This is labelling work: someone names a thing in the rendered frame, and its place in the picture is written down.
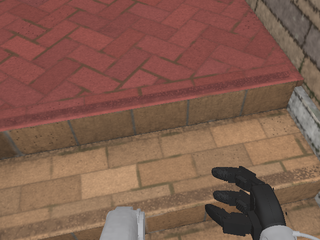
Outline robot right forearm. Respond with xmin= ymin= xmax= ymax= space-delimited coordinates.
xmin=259 ymin=225 xmax=297 ymax=240

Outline right robot hand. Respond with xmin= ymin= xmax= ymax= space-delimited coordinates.
xmin=205 ymin=166 xmax=287 ymax=240

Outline left robot thigh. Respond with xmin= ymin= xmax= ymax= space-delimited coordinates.
xmin=99 ymin=206 xmax=145 ymax=240

